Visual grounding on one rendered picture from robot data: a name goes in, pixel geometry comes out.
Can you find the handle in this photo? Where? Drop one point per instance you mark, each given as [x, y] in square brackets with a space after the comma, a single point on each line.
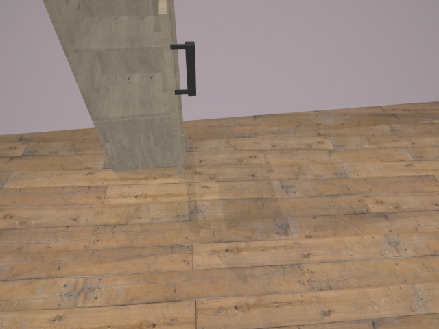
[190, 62]

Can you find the cupboard door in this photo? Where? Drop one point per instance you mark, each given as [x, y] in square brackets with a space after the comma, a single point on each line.
[164, 19]

